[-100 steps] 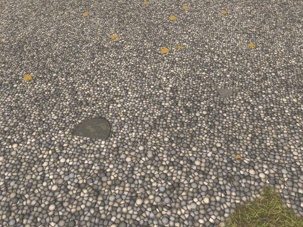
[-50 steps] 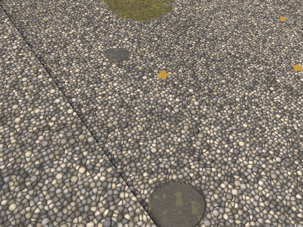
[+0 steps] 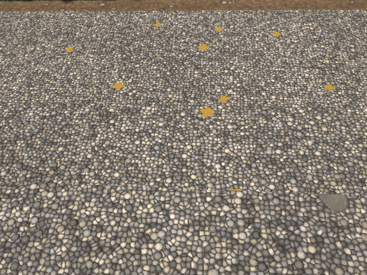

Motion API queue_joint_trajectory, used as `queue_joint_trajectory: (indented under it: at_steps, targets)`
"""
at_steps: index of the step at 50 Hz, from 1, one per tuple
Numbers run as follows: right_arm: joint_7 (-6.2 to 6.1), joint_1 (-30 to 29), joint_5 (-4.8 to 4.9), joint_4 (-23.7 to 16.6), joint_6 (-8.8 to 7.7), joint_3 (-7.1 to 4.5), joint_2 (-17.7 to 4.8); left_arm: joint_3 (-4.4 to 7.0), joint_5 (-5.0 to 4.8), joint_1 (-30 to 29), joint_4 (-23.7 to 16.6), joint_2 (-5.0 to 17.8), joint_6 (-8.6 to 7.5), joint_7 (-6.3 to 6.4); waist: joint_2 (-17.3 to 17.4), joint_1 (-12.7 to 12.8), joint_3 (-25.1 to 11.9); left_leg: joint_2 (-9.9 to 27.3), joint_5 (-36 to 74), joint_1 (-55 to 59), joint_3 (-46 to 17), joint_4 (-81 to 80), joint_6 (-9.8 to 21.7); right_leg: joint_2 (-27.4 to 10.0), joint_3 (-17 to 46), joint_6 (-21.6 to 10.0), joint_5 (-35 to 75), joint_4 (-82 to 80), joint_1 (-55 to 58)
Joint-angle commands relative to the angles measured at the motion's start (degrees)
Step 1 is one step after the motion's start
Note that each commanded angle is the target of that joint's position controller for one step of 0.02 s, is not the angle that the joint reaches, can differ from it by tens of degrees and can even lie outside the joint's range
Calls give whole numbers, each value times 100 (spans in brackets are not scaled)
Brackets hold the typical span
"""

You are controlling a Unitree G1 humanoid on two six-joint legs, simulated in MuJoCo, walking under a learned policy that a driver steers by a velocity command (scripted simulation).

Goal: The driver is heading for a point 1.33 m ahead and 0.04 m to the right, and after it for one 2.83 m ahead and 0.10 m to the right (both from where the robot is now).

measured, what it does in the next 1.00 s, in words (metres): goes down: left foot, then right foot 0.18 m lower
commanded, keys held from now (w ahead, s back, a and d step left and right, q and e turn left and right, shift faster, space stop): w+e+shift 0.12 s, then w+shift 0.50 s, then w+q+shift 0.38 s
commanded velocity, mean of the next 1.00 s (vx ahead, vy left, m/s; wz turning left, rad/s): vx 0.86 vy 0.00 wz -0.16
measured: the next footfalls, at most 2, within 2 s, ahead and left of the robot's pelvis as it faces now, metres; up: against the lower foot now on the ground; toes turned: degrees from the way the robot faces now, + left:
left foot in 0.10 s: +0.05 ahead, +0.11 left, +0.00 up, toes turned -9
right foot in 0.68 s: +0.44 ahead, -0.26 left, -0.18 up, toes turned -18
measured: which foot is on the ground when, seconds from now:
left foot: up 0.00-0.08, down 0.10-0.66, up 0.68-1.00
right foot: down 0.00-0.10, up 0.12-0.66, down 0.68-1.00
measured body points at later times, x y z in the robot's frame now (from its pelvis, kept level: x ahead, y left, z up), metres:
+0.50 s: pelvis +0.19 -0.04 -0.04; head +0.23 -0.03 +0.41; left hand +0.50 +0.14 -0.12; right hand -0.01 -0.27 -0.14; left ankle +0.01 +0.12 -0.74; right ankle +0.34 -0.24 -0.71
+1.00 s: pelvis +0.60 -0.22 -0.23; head +0.63 -0.21 +0.22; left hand +0.53 +0.04 -0.37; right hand +0.76 -0.48 -0.32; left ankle +0.78 -0.17 -0.89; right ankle +0.39 -0.25 -0.92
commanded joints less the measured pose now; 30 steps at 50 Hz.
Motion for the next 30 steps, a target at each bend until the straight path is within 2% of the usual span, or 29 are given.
queue_joint_trajectory:
  at_steps: [1,2,3,4,5,6,7,8,9,10,11,13,14,15,17,18,19,21,22,23,24,25,27,28,29,30]
  targets:
    - [57,-677,52,-596,-231,-56,-484,276,38,-417,-510,1026,-130,-82,-999,-32,116,-158,-338,238,25,-662,14,-1226,1931,-962,-1066,-941,-316]
    - [34,-335,99,-511,-278,-61,-496,282,19,-658,-587,1048,-137,-97,-969,-261,84,-156,-320,978,-112,-1106,77,-1182,2007,-884,-848,-883,-730]
    - [-3,212,159,-361,-324,-85,-526,260,-5,-1144,-713,945,-149,-127,-853,-631,36,-160,-171,1991,-60,-1522,138,-1104,1957,-758,-445,-664,-1349]
    - [-84,929,158,-177,-373,-114,-525,226,-58,-1436,-755,839,-170,-91,-607,-1108,33,-88,337,3207,76,-2258,223,-865,1763,-549,-512,-84,-2133]
    - [-170,1298,37,-87,-448,-189,-796,139,-145,-1144,-644,427,-242,-36,453,-1165,-106,573,-48,4289,-486,-2897,350,-220,972,-179,-1670,1400,-2949]
    - [-176,1534,-114,-240,-522,-88,-864,-44,-45,-878,-631,-128,-329,30,861,-1021,-303,1939,-1415,4318,-2095,-2863,473,213,243,-102,-2192,3293,-3236]
    - [-117,1003,-89,-291,-563,-257,-1385,10,-109,-972,-870,217,-335,75,1130,-599,21,2538,-1735,3422,-3932,-3567,855,59,146,-94,-1235,3672,-4133]
    - [-61,716,36,-325,-599,-211,-961,100,-4,-1203,-701,629,-314,67,306,-499,357,2428,-1933,2979,-3547,-3649,903,-430,148,-21,-520,3874,-4097]
    - [-22,506,70,-344,-654,-132,-709,129,26,-1156,-552,688,-299,-20,252,-403,484,2057,-1579,2680,-2854,-3641,902,-487,91,71,-83,3761,-3916]
    - [-13,459,73,-323,-702,-77,-573,116,46,-953,-387,624,-279,-88,255,-325,457,1753,-1042,2563,-2287,-3657,854,-574,23,178,251,3669,-3651]
    - [-43,604,75,-208,-752,-57,-557,102,86,-1041,-378,550,-236,-151,412,-435,560,1521,-498,2397,-1745,-3757,890,-549,-161,261,508,3671,-3525]
    - [-13,926,68,47,-837,-83,-586,53,128,-1124,-328,390,-233,-156,478,-470,578,1307,514,2271,-1116,-3788,980,-473,-240,309,877,3579,-3293]
    - [-17,1079,69,119,-870,-80,-575,57,124,-1251,-323,415,-232,-142,425,-519,538,1288,979,2443,-902,-3782,1024,-439,-289,308,951,3512,-3332]
    - [-21,1292,-67,217,-946,-141,-764,94,141,-1327,-277,496,-251,-116,518,-576,356,1352,1362,2785,-766,-3627,1179,-429,-468,216,1166,3894,-3440]
    - [-33,1721,-29,391,-989,-151,-735,112,207,-1478,-156,511,-334,-117,231,-627,355,1406,1837,3224,-552,-3379,1271,-479,-420,109,1240,3832,-3832]
    - [-49,1941,-29,484,-991,-155,-729,108,229,-1604,-129,475,-358,-134,254,-685,431,1443,2062,3388,-477,-3297,1308,-477,-469,74,1214,3852,-4031]
    - [-61,2378,-22,734,-1035,-156,-678,162,220,-1912,-98,532,-444,-126,225,-781,484,1353,1387,4038,-451,-3137,1166,-568,-123,46,1474,3288,-4543]
    - [-80,2734,-71,948,-1096,-133,-594,150,217,-2358,-82,494,-542,-156,423,-956,814,1397,1446,4236,-411,-3139,1212,-559,-245,46,1650,2808,-4884]
    - [-116,2637,-46,1005,-1133,-122,-556,95,209,-2692,-173,400,-561,-221,323,-873,1043,1248,1072,3549,-128,-3319,1219,-598,-590,103,2215,2170,-4455]
    - [-153,2581,-48,1034,-1183,-105,-530,72,198,-2890,-172,353,-587,-284,336,-885,1215,1268,974,3112,-56,-3388,1242,-642,-814,74,2643,1894,-4052]
    - [-163,2493,-26,1069,-1180,-49,-413,11,232,-2929,-186,172,-606,-331,249,-807,1116,1338,1050,2828,53,-3400,1284,-783,-908,-19,3148,1720,-3522]
    - [-164,2266,7,1036,-1203,-48,-470,-27,209,-2847,-89,116,-627,-334,153,-679,1059,1331,1091,2467,249,-3329,1261,-882,-1044,-111,3748,1445,-2924]
    - [-186,2070,21,1104,-1129,-19,-504,-56,166,-2618,169,176,-621,-315,151,-569,1048,1275,1360,2340,530,-3205,1185,-1041,-1385,-188,4005,925,-2118]
    - [-203,2137,15,1169,-1068,-2,-512,-78,197,-2527,283,177,-620,-262,65,-630,1021,1215,1689,2583,652,-3014,1143,-1073,-1599,-197,3989,557,-1872]
    - [-239,2325,-42,1326,-953,28,-536,-79,235,-2492,375,188,-599,-178,108,-667,916,1179,2152,2912,746,-2587,1105,-1084,-1775,-208,3769,396,-1660]
    - [-279,2526,-113,1453,-854,58,-553,-97,312,-2111,477,147,-606,-81,-1,-559,693,1049,2820,3193,807,-1836,1072,-1004,-1864,-196,3669,114,-1215]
